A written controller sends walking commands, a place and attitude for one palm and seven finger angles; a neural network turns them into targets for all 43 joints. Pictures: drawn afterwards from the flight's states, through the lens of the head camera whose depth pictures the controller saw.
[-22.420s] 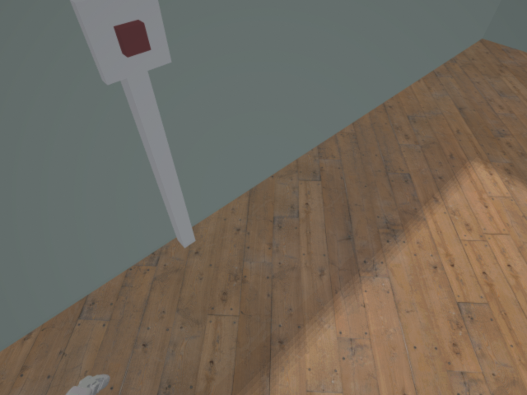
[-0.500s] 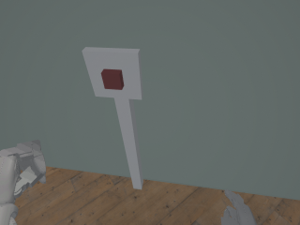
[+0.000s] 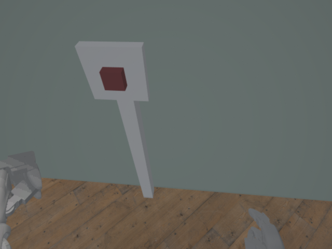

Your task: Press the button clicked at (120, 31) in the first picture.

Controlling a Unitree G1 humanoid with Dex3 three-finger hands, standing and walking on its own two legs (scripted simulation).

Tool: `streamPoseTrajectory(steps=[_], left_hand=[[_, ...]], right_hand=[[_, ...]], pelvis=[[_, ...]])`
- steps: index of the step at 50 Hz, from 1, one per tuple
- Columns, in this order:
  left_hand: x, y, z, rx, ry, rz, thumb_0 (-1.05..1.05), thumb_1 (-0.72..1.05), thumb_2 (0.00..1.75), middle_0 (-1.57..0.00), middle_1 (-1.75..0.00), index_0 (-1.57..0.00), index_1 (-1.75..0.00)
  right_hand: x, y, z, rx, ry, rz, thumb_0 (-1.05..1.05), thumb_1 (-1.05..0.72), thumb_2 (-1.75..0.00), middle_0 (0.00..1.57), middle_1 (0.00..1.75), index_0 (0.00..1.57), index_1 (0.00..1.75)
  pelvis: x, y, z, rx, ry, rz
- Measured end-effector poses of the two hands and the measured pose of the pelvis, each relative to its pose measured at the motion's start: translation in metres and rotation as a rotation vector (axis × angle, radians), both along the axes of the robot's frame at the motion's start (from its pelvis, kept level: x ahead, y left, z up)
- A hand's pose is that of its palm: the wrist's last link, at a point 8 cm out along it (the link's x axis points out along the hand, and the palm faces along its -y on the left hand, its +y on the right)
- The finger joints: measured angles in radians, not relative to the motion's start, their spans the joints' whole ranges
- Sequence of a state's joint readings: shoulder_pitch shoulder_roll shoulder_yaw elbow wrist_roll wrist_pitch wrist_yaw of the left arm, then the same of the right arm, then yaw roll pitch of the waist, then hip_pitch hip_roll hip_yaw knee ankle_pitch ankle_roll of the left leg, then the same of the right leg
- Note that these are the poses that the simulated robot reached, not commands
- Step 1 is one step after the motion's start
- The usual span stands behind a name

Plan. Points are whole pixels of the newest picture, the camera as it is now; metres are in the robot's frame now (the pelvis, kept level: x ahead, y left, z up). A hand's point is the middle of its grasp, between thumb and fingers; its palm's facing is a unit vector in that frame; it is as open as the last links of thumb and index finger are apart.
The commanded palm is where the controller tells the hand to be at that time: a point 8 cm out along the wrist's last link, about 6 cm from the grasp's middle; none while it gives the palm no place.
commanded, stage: step back with the hand held close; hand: left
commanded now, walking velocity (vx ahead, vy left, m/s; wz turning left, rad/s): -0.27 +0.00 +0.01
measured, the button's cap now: (114, 78) +0.52 +0.20 +0.15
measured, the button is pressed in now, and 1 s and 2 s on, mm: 0 0 0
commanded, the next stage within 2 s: stop stepping back and stand still in 1.00 s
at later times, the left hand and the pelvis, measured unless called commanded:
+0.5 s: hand out of the picture +0.11 +0.27 +0.15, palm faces +0.37 -0.80 -0.48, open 3.1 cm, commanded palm +0.06 +0.31 +0.17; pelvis -0.07 +0.03 -0.01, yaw +0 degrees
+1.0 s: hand out of the picture +0.04 +0.29 +0.16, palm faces +0.32 -0.86 -0.39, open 3.1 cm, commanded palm -0.02 +0.33 +0.17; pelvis -0.16 +0.05 -0.01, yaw -2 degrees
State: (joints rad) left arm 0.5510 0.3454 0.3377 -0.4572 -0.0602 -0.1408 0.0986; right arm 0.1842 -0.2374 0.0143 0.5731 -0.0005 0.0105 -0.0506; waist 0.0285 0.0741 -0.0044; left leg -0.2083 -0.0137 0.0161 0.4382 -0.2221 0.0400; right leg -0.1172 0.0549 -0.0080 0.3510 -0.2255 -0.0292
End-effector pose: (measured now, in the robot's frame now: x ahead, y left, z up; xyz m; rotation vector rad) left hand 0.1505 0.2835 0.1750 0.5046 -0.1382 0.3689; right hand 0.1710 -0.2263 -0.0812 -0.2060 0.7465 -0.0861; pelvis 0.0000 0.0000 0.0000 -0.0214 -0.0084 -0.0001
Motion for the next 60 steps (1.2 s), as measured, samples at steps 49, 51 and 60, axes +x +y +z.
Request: streamPoseTrajectory(steps=[49, 51, 60], left_hand=[[-0.143, 0.050, 0.002, 0.001, -0.175, -0.131, 0.01, 0.89, 0.90, -1.30, -1.50, -1.31, -1.50], [-0.152, 0.040, -0.002, 0.028, -0.186, -0.184, 0.01, 0.89, 0.90, -1.30, -1.50, -1.31, -1.50], [-0.189, 0.041, 0.017, 0.092, -0.306, -0.280, 0.01, 0.89, 0.90, -1.31, -1.50, -1.31, -1.50]], right_hand=[[-0.159, 0.067, 0.013, -0.059, -0.029, 0.018, 0.01, -0.90, -0.90, 0.20, 0.30, 0.20, 0.30], [-0.164, 0.065, 0.007, -0.053, -0.054, 0.027, 0.01, -0.90, -0.90, 0.20, 0.30, 0.20, 0.30], [-0.237, 0.053, -0.008, -0.067, -0.052, -0.107, 0.01, -0.90, -0.90, 0.20, 0.30, 0.20, 0.30]], pelvis=[[-0.155, 0.052, -0.007, -0.073, 0.119, -0.021], [-0.172, 0.050, -0.018, -0.028, 0.115, -0.057], [-0.212, 0.060, -0.033, -0.046, -0.011, -0.067]])
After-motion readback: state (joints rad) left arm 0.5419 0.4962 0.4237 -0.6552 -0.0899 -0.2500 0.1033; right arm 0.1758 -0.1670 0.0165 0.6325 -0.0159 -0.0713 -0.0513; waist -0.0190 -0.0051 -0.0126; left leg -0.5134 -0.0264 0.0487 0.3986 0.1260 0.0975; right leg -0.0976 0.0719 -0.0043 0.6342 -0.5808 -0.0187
